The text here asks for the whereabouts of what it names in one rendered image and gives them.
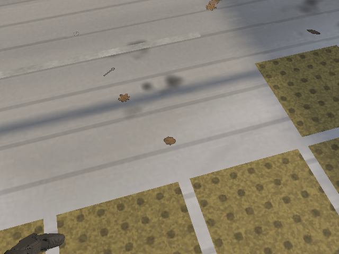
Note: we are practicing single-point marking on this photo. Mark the left robot hand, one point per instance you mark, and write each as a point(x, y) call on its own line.
point(33, 244)

